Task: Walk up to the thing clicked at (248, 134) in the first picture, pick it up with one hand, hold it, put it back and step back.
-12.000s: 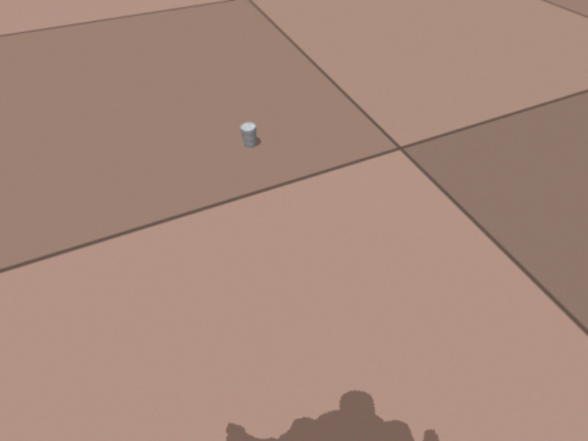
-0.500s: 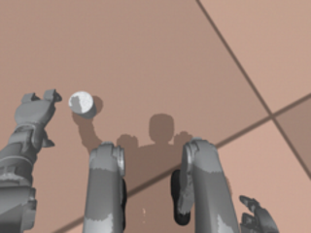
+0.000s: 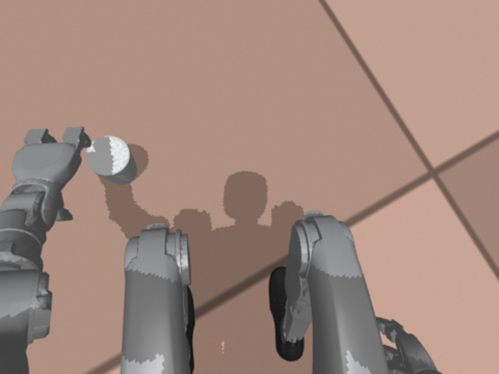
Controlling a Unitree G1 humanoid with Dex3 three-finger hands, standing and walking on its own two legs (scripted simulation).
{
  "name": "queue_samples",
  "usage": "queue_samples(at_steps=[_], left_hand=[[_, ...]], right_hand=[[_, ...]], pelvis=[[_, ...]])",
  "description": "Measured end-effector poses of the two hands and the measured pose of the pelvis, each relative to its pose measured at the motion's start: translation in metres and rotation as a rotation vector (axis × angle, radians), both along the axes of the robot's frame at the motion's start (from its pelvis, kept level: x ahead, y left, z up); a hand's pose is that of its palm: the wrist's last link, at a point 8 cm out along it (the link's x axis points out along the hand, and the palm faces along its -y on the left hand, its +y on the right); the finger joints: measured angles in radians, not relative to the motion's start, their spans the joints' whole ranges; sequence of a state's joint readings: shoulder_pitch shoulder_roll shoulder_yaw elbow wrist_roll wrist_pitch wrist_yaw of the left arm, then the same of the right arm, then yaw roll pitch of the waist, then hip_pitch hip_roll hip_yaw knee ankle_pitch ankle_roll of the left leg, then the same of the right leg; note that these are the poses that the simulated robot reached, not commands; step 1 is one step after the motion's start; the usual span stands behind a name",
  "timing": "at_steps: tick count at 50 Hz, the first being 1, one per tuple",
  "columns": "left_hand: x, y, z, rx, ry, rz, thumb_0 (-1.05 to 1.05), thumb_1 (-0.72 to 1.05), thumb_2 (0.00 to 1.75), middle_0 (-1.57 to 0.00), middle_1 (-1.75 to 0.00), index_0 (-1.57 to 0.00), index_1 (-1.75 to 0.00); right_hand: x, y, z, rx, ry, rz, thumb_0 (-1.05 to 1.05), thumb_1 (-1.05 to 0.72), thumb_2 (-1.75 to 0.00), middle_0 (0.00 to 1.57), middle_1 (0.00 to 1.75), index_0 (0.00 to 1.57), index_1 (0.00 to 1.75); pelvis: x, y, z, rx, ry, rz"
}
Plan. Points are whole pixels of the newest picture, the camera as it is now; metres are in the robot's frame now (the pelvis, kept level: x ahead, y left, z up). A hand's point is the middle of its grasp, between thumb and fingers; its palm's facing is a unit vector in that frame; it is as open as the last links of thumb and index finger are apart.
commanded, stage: rise first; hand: left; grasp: from above
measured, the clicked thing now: (115, 164) +0.48 +0.27 -0.30
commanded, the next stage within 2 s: approach in 0.56 s
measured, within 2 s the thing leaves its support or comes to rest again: neither
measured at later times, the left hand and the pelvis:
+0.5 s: hand (71, 179) +0.42 +0.31 -0.18, palm faces -0.48 -0.06 -0.88, open 14.0 cm; pelvis +0.01 +0.00 -0.01, yaw +0 degrees
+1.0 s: hand (108, 146) +0.49 +0.25 -0.19, palm faces -0.40 -0.03 -0.91, open 13.7 cm; pelvis +0.01 +0.00 -0.02, yaw -1 degrees
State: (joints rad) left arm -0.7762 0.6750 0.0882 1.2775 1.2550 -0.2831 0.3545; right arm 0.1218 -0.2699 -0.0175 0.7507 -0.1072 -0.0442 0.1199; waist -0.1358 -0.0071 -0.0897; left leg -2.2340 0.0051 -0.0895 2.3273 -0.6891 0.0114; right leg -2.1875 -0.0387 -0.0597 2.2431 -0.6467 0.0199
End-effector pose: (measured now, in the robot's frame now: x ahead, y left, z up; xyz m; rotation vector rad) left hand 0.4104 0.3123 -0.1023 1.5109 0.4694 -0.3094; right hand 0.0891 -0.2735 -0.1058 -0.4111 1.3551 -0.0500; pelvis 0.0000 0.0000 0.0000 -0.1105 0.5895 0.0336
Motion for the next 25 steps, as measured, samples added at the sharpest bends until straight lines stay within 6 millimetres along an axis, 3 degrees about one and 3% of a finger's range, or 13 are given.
queue_samples(at_steps=[25], left_hand=[[0.016,-0.004,-0.023,0.004,0.002,0.025,0.0,-0.51,0.99,-0.08,-1.05,-0.09,-1.04]], right_hand=[[-0.01,-0.002,-0.006,-0.002,0.056,-0.011,0.0,-0.91,-0.9,0.2,0.3,0.2,0.3]], pelvis=[[0.008,0.0,-0.009,-0.002,0.025,-0.005]])
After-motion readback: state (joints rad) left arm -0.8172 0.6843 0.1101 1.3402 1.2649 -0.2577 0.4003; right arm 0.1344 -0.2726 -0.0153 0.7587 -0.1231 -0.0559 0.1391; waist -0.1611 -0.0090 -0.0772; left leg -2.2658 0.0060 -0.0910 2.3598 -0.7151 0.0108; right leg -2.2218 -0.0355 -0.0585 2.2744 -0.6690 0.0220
